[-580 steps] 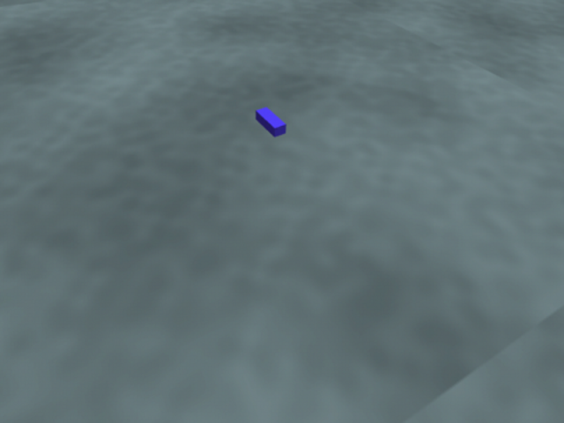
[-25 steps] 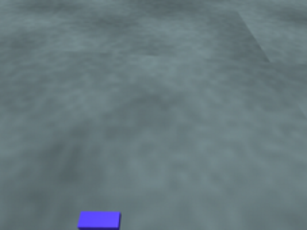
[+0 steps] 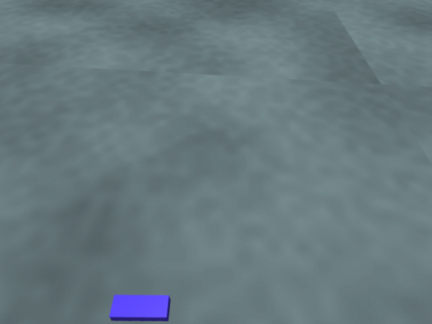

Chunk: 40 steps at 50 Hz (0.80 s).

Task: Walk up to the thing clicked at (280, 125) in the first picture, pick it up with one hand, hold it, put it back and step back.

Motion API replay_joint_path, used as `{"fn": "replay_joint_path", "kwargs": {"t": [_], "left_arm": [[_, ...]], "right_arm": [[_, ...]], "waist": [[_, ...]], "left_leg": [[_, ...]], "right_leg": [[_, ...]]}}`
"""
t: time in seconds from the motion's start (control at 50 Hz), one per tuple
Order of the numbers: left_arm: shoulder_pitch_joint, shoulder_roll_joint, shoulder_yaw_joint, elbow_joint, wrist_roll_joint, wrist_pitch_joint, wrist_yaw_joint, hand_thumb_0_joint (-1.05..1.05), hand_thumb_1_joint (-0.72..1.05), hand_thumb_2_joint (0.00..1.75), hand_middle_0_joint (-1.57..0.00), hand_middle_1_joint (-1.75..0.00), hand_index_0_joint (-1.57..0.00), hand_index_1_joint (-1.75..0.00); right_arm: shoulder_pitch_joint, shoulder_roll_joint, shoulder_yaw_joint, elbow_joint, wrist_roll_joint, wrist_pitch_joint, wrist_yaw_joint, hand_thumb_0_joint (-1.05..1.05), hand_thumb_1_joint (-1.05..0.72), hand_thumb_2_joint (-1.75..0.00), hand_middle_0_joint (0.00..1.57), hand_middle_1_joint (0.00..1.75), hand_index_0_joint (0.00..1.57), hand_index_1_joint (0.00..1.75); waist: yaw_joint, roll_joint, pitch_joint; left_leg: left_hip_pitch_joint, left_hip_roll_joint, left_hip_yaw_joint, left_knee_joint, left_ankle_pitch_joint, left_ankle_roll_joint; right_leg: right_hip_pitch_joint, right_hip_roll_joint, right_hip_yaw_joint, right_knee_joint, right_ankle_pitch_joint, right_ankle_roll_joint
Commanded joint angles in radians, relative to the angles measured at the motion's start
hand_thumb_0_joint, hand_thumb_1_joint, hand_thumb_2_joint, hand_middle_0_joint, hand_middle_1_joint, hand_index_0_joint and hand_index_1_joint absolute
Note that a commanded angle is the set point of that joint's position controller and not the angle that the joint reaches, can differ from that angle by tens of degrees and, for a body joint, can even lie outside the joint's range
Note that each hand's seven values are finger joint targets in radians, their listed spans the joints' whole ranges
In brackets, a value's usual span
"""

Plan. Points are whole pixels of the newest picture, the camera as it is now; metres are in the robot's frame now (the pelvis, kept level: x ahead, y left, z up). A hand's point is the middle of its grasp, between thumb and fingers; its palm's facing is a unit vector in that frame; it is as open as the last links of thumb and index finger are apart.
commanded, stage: stand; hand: left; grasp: from above
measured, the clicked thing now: (141, 307) +0.36 +0.29 -0.75
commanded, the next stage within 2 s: rise first in 1.30 s
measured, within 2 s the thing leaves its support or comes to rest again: neither
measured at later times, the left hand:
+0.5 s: hand out of the picture +0.07 +0.25 -0.16, palm faces -0.02 -0.94 -0.35, open 7.4 cm
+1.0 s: hand out of the picture +0.07 +0.25 -0.16, palm faces -0.03 -0.94 -0.34, open 7.4 cm
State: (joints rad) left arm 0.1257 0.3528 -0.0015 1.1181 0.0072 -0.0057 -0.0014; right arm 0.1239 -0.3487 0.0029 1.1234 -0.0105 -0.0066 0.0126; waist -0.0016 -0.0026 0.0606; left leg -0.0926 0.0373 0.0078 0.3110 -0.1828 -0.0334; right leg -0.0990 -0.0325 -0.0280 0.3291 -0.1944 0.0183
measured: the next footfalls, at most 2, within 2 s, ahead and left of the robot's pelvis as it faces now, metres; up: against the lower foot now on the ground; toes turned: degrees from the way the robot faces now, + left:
none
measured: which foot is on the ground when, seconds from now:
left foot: down 0.00-1.00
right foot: down 0.00-1.00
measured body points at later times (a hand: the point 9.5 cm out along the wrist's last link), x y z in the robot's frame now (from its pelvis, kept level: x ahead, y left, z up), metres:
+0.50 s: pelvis +0.00 +0.00 +0.00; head +0.01 +0.00 +0.45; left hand +0.07 +0.30 -0.13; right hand +0.07 -0.30 -0.13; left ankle -0.01 +0.14 -0.75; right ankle -0.01 -0.13 -0.75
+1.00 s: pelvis +0.00 +0.00 +0.00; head +0.01 +0.00 +0.45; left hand +0.07 +0.30 -0.13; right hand +0.07 -0.30 -0.13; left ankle -0.01 +0.14 -0.75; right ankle -0.01 -0.13 -0.75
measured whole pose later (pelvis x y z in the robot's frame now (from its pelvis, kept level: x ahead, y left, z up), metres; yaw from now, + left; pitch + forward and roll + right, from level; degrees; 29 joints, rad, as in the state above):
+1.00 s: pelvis +0.00 +0.00 +0.00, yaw +0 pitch -2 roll +0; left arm 0.12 0.35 0.00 1.12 0.01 0.00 0.00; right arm 0.12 -0.35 0.00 1.12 -0.01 -0.01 0.01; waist 0.00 0.00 0.06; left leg -0.09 0.04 0.01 0.31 -0.18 -0.04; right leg -0.10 -0.03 -0.03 0.33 -0.19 0.02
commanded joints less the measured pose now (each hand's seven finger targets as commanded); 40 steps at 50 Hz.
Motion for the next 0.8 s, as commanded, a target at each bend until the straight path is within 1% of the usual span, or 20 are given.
{"fn": "replay_joint_path", "kwargs": {"t": [0.0, 0.02, 0.04, 0.08, 0.12, 0.18, 0.24, 0.3, 0.34, 0.38, 0.4, 0.44, 0.48, 0.5, 0.54, 0.58, 0.6, 0.62, 0.74, 0.78], "left_arm": [[-0.036, 0.218, 0.041, -0.061, 0.004, -0.024, 0.012, 0.00, 0.90, 0.90, -0.20, -0.30, -0.20, -0.30], [-0.026, 0.216, 0.039, -0.057, 0.003, -0.025, 0.011, 0.00, 0.90, 0.90, -0.20, -0.30, -0.20, -0.30], [-0.030, 0.220, 0.040, -0.058, 0.003, -0.025, 0.011, 0.00, 0.90, 0.90, -0.20, -0.30, -0.20, -0.30], [-0.033, 0.217, 0.040, -0.061, 0.001, -0.025, 0.010, 0.00, 0.90, 0.90, -0.20, -0.30, -0.20, -0.30], [-0.033, 0.222, 0.042, -0.063, 0.003, -0.025, 0.011, 0.00, 0.90, 0.90, -0.20, -0.30, -0.20, -0.30], [-0.034, 0.217, 0.042, -0.060, 0.003, -0.023, 0.011, 0.00, 0.90, 0.90, -0.20, -0.30, -0.20, -0.30], [-0.030, 0.221, 0.043, -0.059, 0.003, -0.024, 0.010, 0.00, 0.90, 0.90, -0.20, -0.30, -0.20, -0.30], [-0.038, 0.220, 0.045, -0.065, 0.005, -0.022, 0.010, 0.00, 0.90, 0.90, -0.20, -0.30, -0.20, -0.30], [-0.037, 0.218, 0.044, -0.062, 0.001, -0.023, 0.010, 0.00, 0.90, 0.90, -0.20, -0.30, -0.20, -0.30], [-0.036, 0.221, 0.045, -0.061, 0.002, -0.023, 0.010, 0.00, 0.90, 0.90, -0.20, -0.30, -0.20, -0.30], [-0.031, 0.220, 0.044, -0.060, 0.004, -0.023, 0.009, 0.00, 0.90, 0.90, -0.20, -0.30, -0.20, -0.30], [-0.032, 0.221, 0.045, -0.062, 0.005, -0.023, 0.009, 0.00, 0.90, 0.90, -0.20, -0.30, -0.20, -0.30], [-0.034, 0.216, 0.043, -0.062, 0.003, -0.024, 0.010, 0.00, 0.90, 0.90, -0.20, -0.30, -0.20, -0.30], [-0.036, 0.217, 0.044, -0.063, 0.004, -0.025, 0.011, 0.00, 0.90, 0.90, -0.20, -0.30, -0.20, -0.30], [-0.032, 0.219, 0.043, -0.063, 0.005, -0.026, 0.010, 0.00, 0.90, 0.90, -0.20, -0.30, -0.20, -0.30], [-0.030, 0.221, 0.042, -0.064, 0.003, -0.027, 0.010, 0.00, 0.90, 0.90, -0.20, -0.30, -0.20, -0.30], [-0.032, 0.218, 0.041, -0.061, 0.002, -0.026, 0.011, 0.00, 0.90, 0.90, -0.20, -0.30, -0.20, -0.30], [-0.035, 0.222, 0.045, -0.063, 0.002, -0.026, 0.010, 0.00, 0.90, 0.90, -0.20, -0.30, -0.20, -0.30], [-0.032, 0.215, 0.042, -0.059, 0.002, -0.024, 0.009, 0.00, 0.90, 0.90, -0.20, -0.30, -0.20, -0.30], [-0.023, 0.220, 0.042, -0.057, 0.002, -0.024, 0.008, 0.00, 0.90, 0.90, -0.20, -0.30, -0.20, -0.30]], "right_arm": [[-0.030, -0.214, -0.044, -0.059, 0.000, -0.018, -0.019, 0.00, -0.90, -0.90, 0.20, 0.30, 0.20, 0.30], [-0.034, -0.215, -0.043, -0.057, 0.001, -0.018, -0.018, 0.00, -0.90, -0.90, 0.20, 0.30, 0.20, 0.30], [-0.030, -0.215, -0.044, -0.057, 0.001, -0.017, -0.019, 0.00, -0.90, -0.90, 0.20, 0.30, 0.20, 0.30], [-0.026, -0.217, -0.044, -0.058, -0.002, -0.018, -0.019, 0.00, -0.90, -0.90, 0.20, 0.30, 0.20, 0.30], [-0.035, -0.214, -0.045, -0.059, -0.001, -0.018, -0.020, 0.00, -0.90, -0.90, 0.20, 0.30, 0.20, 0.30], [-0.036, -0.218, -0.044, -0.059, 0.001, -0.020, -0.020, 0.00, -0.90, -0.90, 0.20, 0.30, 0.20, 0.30], [-0.034, -0.214, -0.044, -0.059, 0.001, -0.019, -0.020, 0.00, -0.90, -0.90, 0.20, 0.30, 0.20, 0.30], [-0.035, -0.221, -0.047, -0.062, -0.002, -0.019, -0.021, 0.00, -0.90, -0.90, 0.20, 0.30, 0.20, 0.30], [-0.039, -0.214, -0.045, -0.062, -0.001, -0.020, -0.020, 0.00, -0.90, -0.90, 0.20, 0.30, 0.20, 0.30], [-0.035, -0.215, -0.045, -0.059, 0.001, -0.020, -0.020, 0.00, -0.90, -0.90, 0.20, 0.30, 0.20, 0.30], [-0.043, -0.212, -0.045, -0.061, 0.001, -0.019, -0.019, 0.00, -0.90, -0.90, 0.20, 0.30, 0.20, 0.30], [-0.037, -0.217, -0.047, -0.062, 0.000, -0.018, -0.020, 0.00, -0.90, -0.90, 0.20, 0.30, 0.20, 0.30], [-0.035, -0.215, -0.046, -0.060, -0.001, -0.017, -0.018, 0.00, -0.90, -0.90, 0.20, 0.30, 0.20, 0.30], [-0.039, -0.219, -0.049, -0.061, -0.001, -0.016, -0.018, 0.00, -0.90, -0.90, 0.20, 0.30, 0.20, 0.30], [-0.036, -0.216, -0.047, -0.061, -0.001, -0.016, -0.017, 0.00, -0.90, -0.90, 0.20, 0.30, 0.20, 0.30], [-0.039, -0.214, -0.047, -0.062, 0.000, -0.016, -0.017, 0.00, -0.90, -0.90, 0.20, 0.30, 0.20, 0.30], [-0.036, -0.213, -0.045, -0.059, 0.000, -0.016, -0.017, 0.00, -0.90, -0.90, 0.20, 0.30, 0.20, 0.30], [-0.031, -0.215, -0.046, -0.060, -0.002, -0.016, -0.018, 0.00, -0.90, -0.90, 0.20, 0.30, 0.20, 0.30], [-0.034, -0.213, -0.044, -0.058, -0.001, -0.017, -0.018, 0.00, -0.90, -0.90, 0.20, 0.30, 0.20, 0.30], [-0.032, -0.217, -0.045, -0.056, -0.001, -0.017, -0.018, 0.00, -0.90, -0.90, 0.20, 0.30, 0.20, 0.30]], "waist": [[0.001, -0.003, -0.090], [0.005, -0.002, -0.084], [0.000, 0.000, -0.085], [0.001, 0.010, -0.082], [0.002, 0.008, -0.096], [0.003, 0.012, -0.086], [0.002, -0.005, -0.069], [0.000, 0.014, -0.091], [0.003, 0.012, -0.073], [0.003, 0.003, -0.078], [0.004, 0.003, -0.074], [0.000, -0.003, -0.068], [0.000, 0.003, -0.061], [-0.001, -0.002, -0.081], [-0.003, 0.006, -0.075], [-0.001, 0.005, -0.093], [-0.002, 0.007, -0.075], [-0.002, 0.004, -0.084], [0.003, 0.003, -0.075], [0.003, 0.004, -0.078]], "left_leg": [[0.014, 0.105, -0.073, -0.034, 0.178, 0.044], [0.018, 0.105, -0.074, -0.034, 0.180, 0.043], [0.019, 0.103, -0.071, -0.036, 0.174, 0.044], [0.006, 0.100, -0.066, -0.037, 0.170, 0.042], [0.023, 0.105, -0.069, -0.033, 0.191, 0.042], [0.012, 0.103, -0.070, -0.037, 0.198, 0.044], [0.016, 0.102, -0.070, -0.040, 0.175, 0.042], [0.013, 0.103, -0.067, -0.037, 0.171, 0.046], [0.009, 0.103, -0.073, -0.046, 0.169, 0.042], [0.008, 0.103, -0.070, -0.043, 0.162, 0.046], [0.015, 0.103, -0.074, -0.045, 0.168, 0.042], [0.008, 0.098, -0.067, -0.042, 0.140, 0.043], [0.005, 0.100, -0.071, -0.045, 0.138, 0.041], [0.018, 0.102, -0.069, -0.036, 0.140, 0.045], [0.005, 0.099, -0.068, -0.037, 0.133, 0.043], [0.019, 0.102, -0.068, -0.030, 0.156, 0.042], [0.004, 0.098, -0.070, -0.035, 0.146, 0.043], [0.004, 0.099, -0.066, -0.033, 0.136, 0.045], [-0.002, 0.100, -0.072, -0.037, 0.155, 0.042], [0.007, 0.101, -0.070, -0.037, 0.138, 0.043]], "right_leg": [[0.013, -0.107, 0.077, -0.041, 0.177, -0.037], [0.003, -0.106, 0.077, -0.048, 0.174, -0.034], [0.005, -0.107, 0.082, -0.048, 0.177, -0.036], [0.010, -0.108, 0.084, -0.050, 0.177, -0.036], [0.014, -0.109, 0.080, -0.039, 0.190, -0.039], [0.019, -0.107, 0.079, -0.042, 0.201, -0.036], [-0.005, -0.101, 0.075, -0.051, 0.164, -0.035], [0.015, -0.109, 0.084, -0.045, 0.181, -0.039], [0.007, -0.104, 0.078, -0.046, 0.156, -0.038], [0.010, -0.107, 0.082, -0.047, 0.164, -0.039], [-0.002, -0.101, 0.074, -0.048, 0.154, -0.038], [-0.008, -0.103, 0.081, -0.056, 0.145, -0.037], [-0.014, -0.102, 0.079, -0.060, 0.126, -0.038], [-0.002, -0.106, 0.083, -0.058, 0.140, -0.040], [-0.006, -0.104, 0.083, -0.063, 0.141, -0.037], [0.005, -0.109, 0.085, -0.053, 0.173, -0.040], [0.002, -0.106, 0.083, -0.056, 0.167, -0.038], [0.011, -0.110, 0.088, -0.052, 0.163, -0.040], [0.007, -0.105, 0.081, -0.053, 0.155, -0.039], [0.005, -0.107, 0.087, -0.058, 0.149, -0.039]]}}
